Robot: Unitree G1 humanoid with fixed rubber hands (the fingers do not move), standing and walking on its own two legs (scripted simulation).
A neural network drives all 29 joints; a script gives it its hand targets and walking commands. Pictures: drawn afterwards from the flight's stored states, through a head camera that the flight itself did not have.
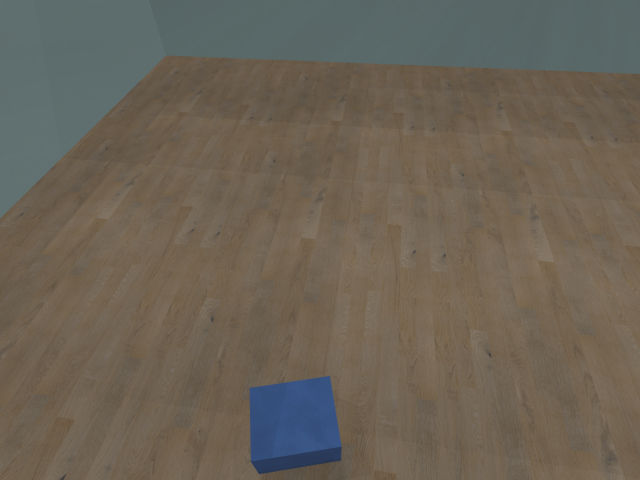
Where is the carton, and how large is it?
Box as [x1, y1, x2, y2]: [250, 376, 341, 473]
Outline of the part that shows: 329,376 250,388 251,462 259,473 340,460 341,446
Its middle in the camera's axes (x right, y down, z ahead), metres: -0.07 +0.53 +1.11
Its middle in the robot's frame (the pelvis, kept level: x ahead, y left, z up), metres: +0.42 +0.10 -0.70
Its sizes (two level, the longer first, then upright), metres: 0.237 0.193 0.144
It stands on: the floor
